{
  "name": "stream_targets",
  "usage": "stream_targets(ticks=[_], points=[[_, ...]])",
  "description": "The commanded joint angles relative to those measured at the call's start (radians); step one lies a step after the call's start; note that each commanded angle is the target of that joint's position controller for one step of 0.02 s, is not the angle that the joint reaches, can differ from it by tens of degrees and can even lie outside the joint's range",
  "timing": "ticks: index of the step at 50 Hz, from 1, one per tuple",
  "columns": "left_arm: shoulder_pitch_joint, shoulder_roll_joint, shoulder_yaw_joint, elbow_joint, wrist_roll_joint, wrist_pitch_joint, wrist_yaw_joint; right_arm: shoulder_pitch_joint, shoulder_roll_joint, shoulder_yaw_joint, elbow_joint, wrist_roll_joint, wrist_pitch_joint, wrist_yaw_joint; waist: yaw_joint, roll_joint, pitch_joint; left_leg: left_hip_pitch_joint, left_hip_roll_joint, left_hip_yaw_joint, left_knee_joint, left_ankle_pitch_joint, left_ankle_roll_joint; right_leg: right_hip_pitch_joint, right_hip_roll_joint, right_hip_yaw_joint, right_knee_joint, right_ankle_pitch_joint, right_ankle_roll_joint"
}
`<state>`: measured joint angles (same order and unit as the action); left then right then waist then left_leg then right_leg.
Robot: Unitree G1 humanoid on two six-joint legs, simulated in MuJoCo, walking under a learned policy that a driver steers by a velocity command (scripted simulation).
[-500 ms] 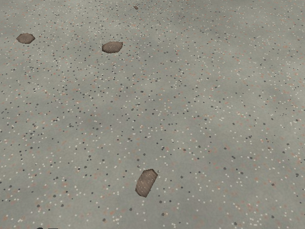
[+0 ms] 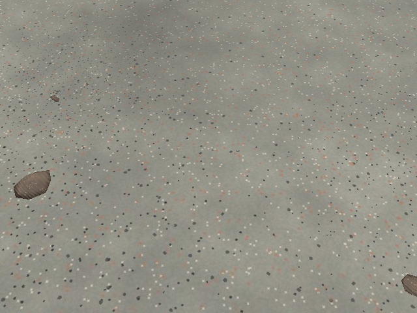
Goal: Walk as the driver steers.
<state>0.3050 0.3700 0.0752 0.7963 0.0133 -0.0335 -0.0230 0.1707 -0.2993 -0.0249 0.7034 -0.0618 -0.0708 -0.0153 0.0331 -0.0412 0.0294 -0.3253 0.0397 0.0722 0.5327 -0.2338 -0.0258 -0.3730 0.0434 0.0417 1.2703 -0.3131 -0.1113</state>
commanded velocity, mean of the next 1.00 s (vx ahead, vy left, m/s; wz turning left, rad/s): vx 0.58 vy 0.00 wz -0.57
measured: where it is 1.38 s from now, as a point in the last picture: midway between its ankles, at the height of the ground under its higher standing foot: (275, 232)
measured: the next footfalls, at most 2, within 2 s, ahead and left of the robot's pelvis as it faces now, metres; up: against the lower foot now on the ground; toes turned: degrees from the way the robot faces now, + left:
right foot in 0.32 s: +0.47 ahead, -0.08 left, +0.00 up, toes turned -21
left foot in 0.70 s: +0.87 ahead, -0.13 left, +0.00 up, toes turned -34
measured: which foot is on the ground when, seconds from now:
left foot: down 0.00-0.32, up 0.34-0.68, down 0.70-1.00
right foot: up 0.00-0.30, down 0.32-0.72, up 0.74-1.00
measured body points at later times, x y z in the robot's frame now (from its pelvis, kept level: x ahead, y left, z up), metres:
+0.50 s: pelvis +0.45 -0.07 +0.00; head +0.49 -0.08 +0.44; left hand +0.61 +0.18 -0.13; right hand +0.50 -0.36 -0.10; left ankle +0.54 +0.09 -0.64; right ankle +0.43 -0.07 -0.73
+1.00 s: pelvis +0.70 -0.12 +0.00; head +0.73 -0.15 +0.45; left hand +0.97 +0.02 -0.11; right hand +0.68 -0.40 -0.12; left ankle +0.84 -0.11 -0.73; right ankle +0.66 -0.28 -0.71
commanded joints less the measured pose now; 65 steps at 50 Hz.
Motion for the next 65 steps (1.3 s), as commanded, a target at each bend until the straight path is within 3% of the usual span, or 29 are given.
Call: stream_targets(ticks=[1,8,10,12,14,15,16,17,18,20,21,24,25,26,28,31,34,35,36,37,38,40,42,46,49,53,55,57,65], points=[[-0.099,-0.012,-0.016,-0.125,0.019,0.02,-0.032,0.19,-0.066,-0.027,0.044,0.02,-0.021,0.005,-0.071,0.153,-0.025,0.32,0.257,-0.264,-0.295,-0.005,0.091,-0.373,-0.132,0.032,0.032,0.048,0.01],[-0.339,-0.027,-0.054,-0.262,0.015,0.038,-0.077,0.158,-0.099,-0.033,0.098,0.032,-0.062,0.017,-0.011,0.098,0.112,0.197,0.183,0.136,-0.441,0.379,0.059,-0.33,-0.129,-0.112,-0.322,0.305,-0.006],[-0.385,-0.03,-0.059,-0.261,0.015,0.033,-0.084,0.216,-0.126,-0.038,0.119,0.032,-0.058,0.011,-0.025,0.068,0.122,0.249,0.157,0.21,-0.405,0.73,0.039,-0.229,-0.06,-0.217,-0.452,0.319,-0.045],[-0.315,-0.001,-0.05,-0.232,0.014,0.028,-0.075,0.25,-0.188,-0.052,0.116,0.034,-0.039,-0.004,0.027,0.12,0.044,0.352,0.184,0.22,-0.247,1.171,0.027,-0.106,0.015,-0.257,-0.49,0.264,-0.076],[-0.029,0.065,-0.016,-0.149,0.011,0.023,-0.053,0.196,-0.246,-0.068,0.091,0.029,-0.004,-0.015,0.182,0.16,-0.107,0.32,0.228,0.193,0.133,1.352,0.041,0.202,0.069,-0.223,-0.492,0.168,-0.118],[0.196,0.112,0.015,-0.072,0.01,0.019,-0.031,0.151,-0.242,-0.069,0.067,0.023,0.009,-0.011,0.268,0.129,-0.2,0.166,0.222,0.17,0.449,1.186,0.05,0.489,0.075,-0.146,-0.562,0.138,-0.155],[0.176,0.169,0.055,-0.055,-0.025,0.035,-0.001,0.13,-0.184,-0.064,0.06,0.023,0.012,0.005,0.224,-0.064,-0.173,-0.095,0.023,0.164,0.853,0.195,0.022,0.65,0.005,0.019,-0.649,0.061,-0.176],[0.052,0.302,0.07,-0.115,0.021,0.054,0.0,0.226,-0.109,-0.037,-0.061,0.028,-0.008,0.015,0.046,-0.231,-0.27,-0.483,-0.077,0.042,1.186,-0.277,-0.031,0.867,-0.253,0.584,-0.771,0.105,-0.368],[0.112,0.273,0.073,-0.14,0.017,0.059,0.012,0.116,-0.156,-0.034,-0.097,0.028,-0.035,0.013,0.123,-0.026,-0.342,-0.569,-0.044,-0.142,1.166,-0.201,-0.019,0.865,-0.295,0.756,-0.936,-0.064,-0.395],[0.045,0.159,0.044,-0.092,0.01,0.028,0.032,0.091,-0.132,-0.019,-0.083,0.031,-0.044,0.007,-0.001,0.135,-0.031,-0.501,0.055,-0.137,0.919,-0.131,-0.013,0.487,-0.27,0.593,-1.001,0.261,-0.3],[-0.009,0.132,0.031,-0.098,0.008,0.008,0.038,0.12,-0.115,-0.015,-0.057,0.015,-0.024,0.003,-0.055,0.168,0.014,-0.394,0.077,-0.124,0.868,-0.143,-0.02,0.332,-0.231,0.463,-0.978,0.523,-0.267],[-0.018,0.078,0.006,-0.073,-0.012,-0.032,0.027,0.138,-0.088,-0.01,-0.053,0.004,0.029,0.009,-0.101,0.149,0.02,-0.188,0.097,-0.09,0.624,-0.16,-0.048,0.085,-0.145,0.252,-0.966,0.966,-0.221],[-0.091,0.034,0.006,-0.112,-0.059,-0.054,0.032,0.025,-0.089,-0.027,-0.092,0.061,-0.022,-0.007,-0.072,0.168,0.004,-0.226,0.079,-0.116,0.561,-0.103,-0.057,0.083,-0.128,0.265,-0.966,0.863,-0.206],[-0.099,0.054,0.007,-0.102,-0.068,-0.053,0.042,-0.035,-0.053,-0.012,-0.12,0.058,-0.044,-0.006,-0.068,0.157,-0.004,-0.232,0.068,-0.094,0.432,-0.028,-0.061,0.079,-0.096,0.213,-0.951,0.854,-0.186],[-0.021,0.055,0.012,-0.07,-0.053,-0.029,0.068,-0.124,0.01,0.008,-0.134,0.046,-0.072,0.007,0.006,0.1,-0.054,-0.116,-0.015,-0.031,0.139,0.296,-0.049,0.069,-0.007,0.117,-0.918,0.781,-0.114],[0.129,0.034,0.004,0.0,-0.037,-0.006,0.074,-0.207,-0.009,-0.007,-0.166,0.053,-0.077,0.032,0.069,-0.008,-0.064,-0.01,-0.106,-0.031,-0.029,0.553,-0.008,0.127,-0.029,0.17,-0.896,0.618,-0.041],[0.061,0.031,0.008,-0.011,-0.028,-0.001,0.077,-0.067,-0.083,-0.046,-0.141,0.041,-0.074,0.033,-0.062,-0.08,-0.111,0.115,-0.116,-0.052,-0.105,0.537,0.047,0.236,-0.041,0.206,-0.674,0.724,0.019],[-0.003,0.03,0.008,-0.039,-0.022,0.0,0.071,0.087,-0.105,-0.056,-0.098,0.034,-0.078,0.033,-0.152,-0.069,-0.179,0.272,-0.054,-0.075,-0.122,0.692,0.07,0.21,-0.013,0.177,-0.476,0.683,0.059],[0.083,-0.037,-0.011,-0.057,-0.001,0.001,0.061,0.189,-0.152,-0.054,-0.078,0.006,-0.078,0.034,-0.14,0.159,-0.349,0.593,0.232,-0.318,0.035,1.204,0.219,-0.002,0.085,0.149,-0.041,0.009,0.131],[0.302,-0.048,-0.026,-0.008,-0.028,0.001,0.04,0.221,-0.102,-0.039,-0.062,0.006,-0.066,0.044,-0.085,0.282,-0.564,0.799,0.451,-0.686,0.041,1.222,0.411,-0.151,0.146,0.258,0.181,-0.427,0.154],[0.28,0.04,-0.01,0.013,-0.043,0.016,0.032,0.154,-0.099,-0.049,-0.086,0.035,-0.048,0.043,-0.105,0.16,-0.551,0.721,0.43,-0.716,-0.023,0.895,0.409,-0.189,0.075,0.29,0.255,-0.351,0.162],[0.029,0.069,0.007,-0.051,-0.035,0.055,0.048,-0.044,-0.029,-0.019,-0.105,0.052,-0.012,0.031,-0.062,-0.003,-0.211,0.304,0.291,-0.522,-0.16,0.382,0.314,-0.234,-0.003,0.143,0.148,-0.228,0.174],[0.041,0.019,0.004,-0.058,-0.026,0.084,0.061,-0.107,-0.028,-0.012,-0.089,0.038,0.003,0.032,0.009,0.078,-0.078,0.009,0.178,-0.401,-0.257,0.204,0.252,-0.111,-0.052,0.076,-0.024,-0.16,0.17],[0.043,-0.076,-0.025,-0.047,-0.006,0.064,0.071,-0.094,-0.04,-0.026,-0.039,0.035,0.001,0.039,0.007,0.153,-0.155,-0.025,0.121,-0.246,-0.243,0.452,0.253,0.062,-0.08,0.025,-0.391,-0.097,0.177],[-0.005,-0.033,-0.015,-0.045,-0.012,0.071,0.068,-0.083,-0.058,-0.032,-0.021,0.046,0.023,0.029,-0.013,0.157,-0.19,-0.014,0.147,-0.283,-0.267,0.093,0.249,0.133,-0.087,0.026,-0.525,0.019,0.158],[-0.057,-0.03,-0.013,-0.057,0.019,0.069,0.061,-0.056,-0.016,-0.01,0.009,0.048,0.039,0.024,-0.001,0.132,-0.077,-0.152,0.084,-0.274,-0.271,-0.345,0.132,0.251,-0.102,0.037,-0.769,0.116,0.088],[-0.08,0.029,0.005,-0.045,0.009,0.062,0.064,-0.018,-0.035,-0.019,0.013,0.042,0.036,0.024,-0.052,-0.026,-0.032,-0.078,-0.011,-0.152,-0.186,-0.252,0.059,0.087,-0.139,0.104,-0.829,-0.128,0.032],[-0.112,-0.043,-0.016,-0.042,0.011,0.04,0.06,-0.033,-0.013,-0.016,0.02,0.039,0.038,0.016,-0.06,-0.054,-0.032,0.047,-0.026,-0.119,-0.107,-0.11,0.046,-0.006,-0.128,0.102,-0.879,-0.181,0.056],[-0.087,-0.042,-0.015,-0.012,-0.007,0.007,0.062,-0.018,-0.008,-0.02,0.069,0.045,0.04,0.01,-0.046,0.017,-0.056,0.072,-0.016,-0.117,-0.066,0.092,0.063,0.078,-0.108,0.074,-0.802,0.121,0.074]])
